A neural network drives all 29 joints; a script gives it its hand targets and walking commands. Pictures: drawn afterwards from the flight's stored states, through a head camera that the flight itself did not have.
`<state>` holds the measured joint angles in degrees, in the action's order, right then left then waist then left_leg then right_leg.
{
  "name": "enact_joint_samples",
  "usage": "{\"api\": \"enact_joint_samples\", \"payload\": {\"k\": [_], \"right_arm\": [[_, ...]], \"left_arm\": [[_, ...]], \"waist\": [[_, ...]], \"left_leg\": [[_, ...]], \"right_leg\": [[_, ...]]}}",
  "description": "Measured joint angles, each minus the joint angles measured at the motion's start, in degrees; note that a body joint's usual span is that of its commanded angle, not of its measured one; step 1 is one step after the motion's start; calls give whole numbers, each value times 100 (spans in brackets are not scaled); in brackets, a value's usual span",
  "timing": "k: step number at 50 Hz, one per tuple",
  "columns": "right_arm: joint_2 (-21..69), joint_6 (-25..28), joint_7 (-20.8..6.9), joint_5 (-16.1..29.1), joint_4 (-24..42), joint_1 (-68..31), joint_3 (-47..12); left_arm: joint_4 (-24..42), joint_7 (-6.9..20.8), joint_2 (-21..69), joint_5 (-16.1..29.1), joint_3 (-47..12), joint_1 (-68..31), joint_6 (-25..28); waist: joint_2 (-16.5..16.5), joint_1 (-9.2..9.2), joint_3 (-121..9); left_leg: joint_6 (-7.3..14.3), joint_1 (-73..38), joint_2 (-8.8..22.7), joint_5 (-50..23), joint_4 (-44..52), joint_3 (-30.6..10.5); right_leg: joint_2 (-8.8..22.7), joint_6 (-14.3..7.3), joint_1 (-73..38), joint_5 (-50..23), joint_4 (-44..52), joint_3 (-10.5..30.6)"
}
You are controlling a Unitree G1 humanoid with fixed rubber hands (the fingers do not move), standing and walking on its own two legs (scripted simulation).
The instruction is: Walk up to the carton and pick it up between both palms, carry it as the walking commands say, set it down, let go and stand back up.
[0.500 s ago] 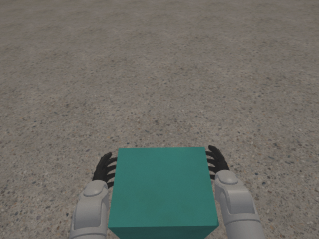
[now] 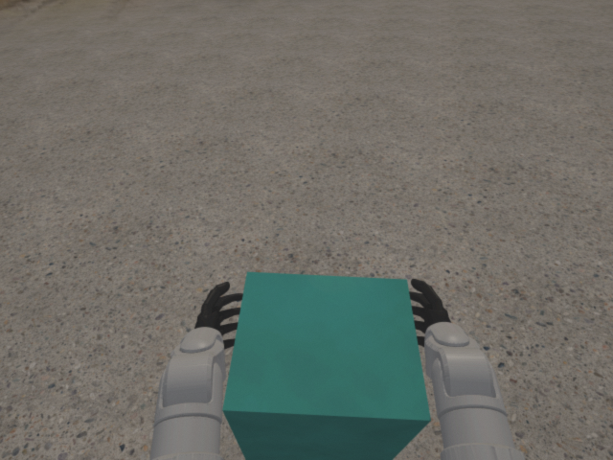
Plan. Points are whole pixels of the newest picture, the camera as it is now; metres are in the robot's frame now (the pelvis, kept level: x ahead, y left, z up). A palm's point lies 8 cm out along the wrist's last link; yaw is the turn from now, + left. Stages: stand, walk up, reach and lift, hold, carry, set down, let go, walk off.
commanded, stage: set down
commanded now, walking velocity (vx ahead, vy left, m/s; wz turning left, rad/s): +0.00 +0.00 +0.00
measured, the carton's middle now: (320, 377) +0.27 +0.02 -0.03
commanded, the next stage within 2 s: none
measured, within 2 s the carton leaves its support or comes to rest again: neither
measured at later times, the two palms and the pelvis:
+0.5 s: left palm (213, 370) +0.27 +0.17 +0.00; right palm (421, 340) +0.32 -0.13 -0.01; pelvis -0.01 -0.03 -0.01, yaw +2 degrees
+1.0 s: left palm (223, 390) +0.29 +0.18 -0.11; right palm (402, 365) +0.34 -0.12 -0.12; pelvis -0.04 -0.02 -0.06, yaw +1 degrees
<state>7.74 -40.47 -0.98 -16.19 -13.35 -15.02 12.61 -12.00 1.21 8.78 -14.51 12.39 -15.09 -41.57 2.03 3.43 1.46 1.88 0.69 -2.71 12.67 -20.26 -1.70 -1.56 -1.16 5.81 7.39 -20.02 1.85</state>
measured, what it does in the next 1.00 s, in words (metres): lowers itself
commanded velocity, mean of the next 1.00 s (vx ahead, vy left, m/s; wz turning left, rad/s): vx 0.00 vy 0.00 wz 0.00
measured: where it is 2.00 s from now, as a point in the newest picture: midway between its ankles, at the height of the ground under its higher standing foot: outside the picture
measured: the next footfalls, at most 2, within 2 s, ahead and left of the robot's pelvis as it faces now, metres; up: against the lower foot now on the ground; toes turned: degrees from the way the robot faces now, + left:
none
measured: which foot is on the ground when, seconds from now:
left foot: down 0.00-1.00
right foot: down 0.00-1.00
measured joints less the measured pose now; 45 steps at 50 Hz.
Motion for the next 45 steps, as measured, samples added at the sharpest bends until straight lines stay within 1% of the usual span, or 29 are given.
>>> {"api": "enact_joint_samples", "payload": {"k": [5,10,16,22,26,31,38,45], "right_arm": [[34,1,51,36,-60,311,-129],[40,103,55,35,-347,255,-130],[141,425,95,-150,-945,-185,150],[285,890,133,-355,-1460,-642,608],[354,1218,156,-400,-1637,-827,834],[365,1618,163,-382,-1737,-994,940],[326,2123,180,-340,-1833,-1304,982],[236,2427,190,-249,-1815,-1562,944]], "left_arm": [[-54,-27,-77,121,-127,385,50],[-210,6,-91,66,-53,469,157],[-669,151,-31,-180,383,120,431],[-1160,331,81,-483,1003,-328,897],[-1355,416,134,-609,1297,-501,1266],[-1441,449,167,-640,1476,-631,1710],[-1479,437,105,-533,1564,-901,2187],[-1417,360,63,-323,1557,-1136,2443]], "waist": [[0,60,-138],[-17,143,-165],[-40,208,-131],[-57,213,-77],[-83,204,-37],[-139,220,0],[-216,248,56],[-246,270,-30]], "left_leg": [[-43,8,42,82,-61,-69],[-99,130,64,162,-229,-152],[-163,431,74,220,-477,-232],[-207,930,90,293,-816,-265],[-226,1365,105,359,-1088,-254],[-250,2057,117,441,-1475,-199],[-257,3177,106,550,-2082,-115],[-237,4322,78,657,-2670,-48]], "right_leg": [[-38,-38,-7,97,-61,-70],[-58,-94,109,214,-258,-159],[-69,-156,403,305,-531,-251],[-92,-202,878,355,-823,-301],[-117,-222,1297,379,-1041,-304],[-142,-234,1987,404,-1373,-270],[-151,-224,3104,443,-1911,-217],[-139,-187,4239,490,-2433,-177]]}}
